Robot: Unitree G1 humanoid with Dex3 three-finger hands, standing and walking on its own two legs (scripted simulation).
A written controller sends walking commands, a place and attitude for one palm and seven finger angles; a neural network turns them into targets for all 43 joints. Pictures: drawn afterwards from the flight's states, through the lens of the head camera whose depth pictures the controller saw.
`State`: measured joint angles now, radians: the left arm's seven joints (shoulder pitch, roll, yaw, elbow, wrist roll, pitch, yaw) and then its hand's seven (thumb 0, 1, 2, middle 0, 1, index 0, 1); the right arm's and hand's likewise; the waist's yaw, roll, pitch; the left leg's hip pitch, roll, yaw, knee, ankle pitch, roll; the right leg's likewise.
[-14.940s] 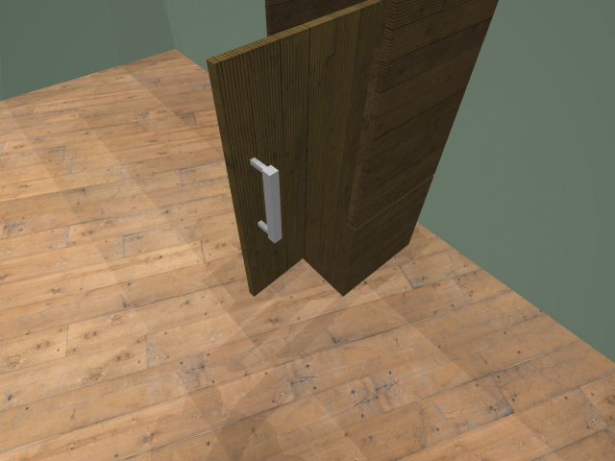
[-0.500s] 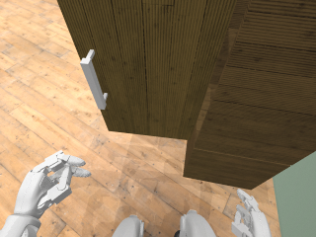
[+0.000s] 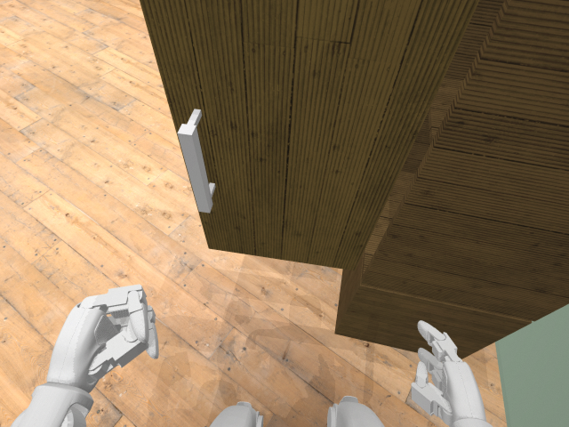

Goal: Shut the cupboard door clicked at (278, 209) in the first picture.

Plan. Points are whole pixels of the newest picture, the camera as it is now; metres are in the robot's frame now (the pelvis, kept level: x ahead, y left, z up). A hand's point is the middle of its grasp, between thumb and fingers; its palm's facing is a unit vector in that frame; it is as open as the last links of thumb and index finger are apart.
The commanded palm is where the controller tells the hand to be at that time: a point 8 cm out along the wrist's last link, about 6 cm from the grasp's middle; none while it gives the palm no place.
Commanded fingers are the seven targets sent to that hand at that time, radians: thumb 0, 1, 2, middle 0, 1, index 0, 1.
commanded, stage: raise the hand and make a fist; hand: left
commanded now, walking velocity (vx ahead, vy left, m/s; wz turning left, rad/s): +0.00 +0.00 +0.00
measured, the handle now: (201, 165) +0.49 +0.17 +0.06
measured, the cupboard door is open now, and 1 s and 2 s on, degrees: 94 94 94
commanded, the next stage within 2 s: bring the fist close to the handle in 0.62 s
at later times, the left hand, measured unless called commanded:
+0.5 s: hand (158, 322) +0.23 +0.17 +0.06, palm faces -0.08 -1.00 -0.05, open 3.1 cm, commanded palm +0.21 +0.23 +0.07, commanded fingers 0.00 0.90 0.90 -1.30 -1.50 -1.30 -1.50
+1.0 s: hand (171, 298) +0.26 +0.16 +0.06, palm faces -0.09 -0.99 -0.04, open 3.1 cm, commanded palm +0.25 +0.22 +0.07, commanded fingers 0.00 0.90 0.90 -1.30 -1.50 -1.30 -1.50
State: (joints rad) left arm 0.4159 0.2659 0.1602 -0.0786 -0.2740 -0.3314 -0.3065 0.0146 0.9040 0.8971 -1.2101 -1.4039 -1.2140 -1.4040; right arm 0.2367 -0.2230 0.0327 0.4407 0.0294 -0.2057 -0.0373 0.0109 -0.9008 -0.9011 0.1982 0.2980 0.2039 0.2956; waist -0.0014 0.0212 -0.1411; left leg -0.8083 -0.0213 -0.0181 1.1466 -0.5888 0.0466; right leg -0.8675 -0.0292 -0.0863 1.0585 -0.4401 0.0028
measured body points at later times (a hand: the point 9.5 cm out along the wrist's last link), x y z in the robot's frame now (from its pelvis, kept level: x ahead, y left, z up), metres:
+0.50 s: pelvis +0.01 -0.01 +0.01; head +0.06 -0.01 +0.45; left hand +0.23 +0.22 +0.07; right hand +0.18 -0.26 -0.06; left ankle -0.02 +0.08 -0.66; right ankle +0.04 -0.13 -0.66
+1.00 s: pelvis +0.00 -0.02 +0.00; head +0.06 -0.02 +0.45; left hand +0.26 +0.22 +0.07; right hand +0.18 -0.26 -0.07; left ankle -0.02 +0.08 -0.66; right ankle +0.04 -0.13 -0.66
